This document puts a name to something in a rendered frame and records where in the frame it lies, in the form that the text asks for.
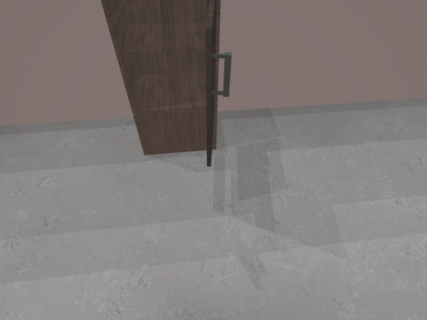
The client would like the handle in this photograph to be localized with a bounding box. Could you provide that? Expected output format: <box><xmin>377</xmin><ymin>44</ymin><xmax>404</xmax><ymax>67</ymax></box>
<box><xmin>212</xmin><ymin>52</ymin><xmax>232</xmax><ymax>97</ymax></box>

